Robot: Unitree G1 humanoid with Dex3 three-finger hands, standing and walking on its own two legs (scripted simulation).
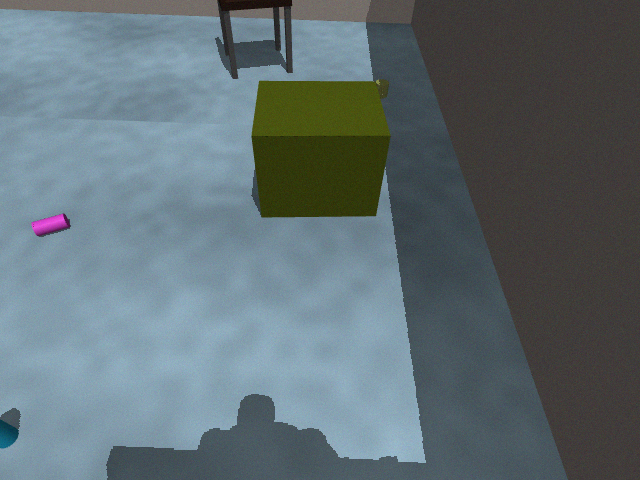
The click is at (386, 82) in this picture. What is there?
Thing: mug
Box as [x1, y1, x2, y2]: [376, 79, 388, 98]
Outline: 383,79 379,79 376,81 378,92 381,98 386,96 388,87 388,81
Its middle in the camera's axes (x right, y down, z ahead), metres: +0.39 -0.97 +2.50
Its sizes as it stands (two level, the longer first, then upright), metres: 0.119 0.085 0.087
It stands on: the floor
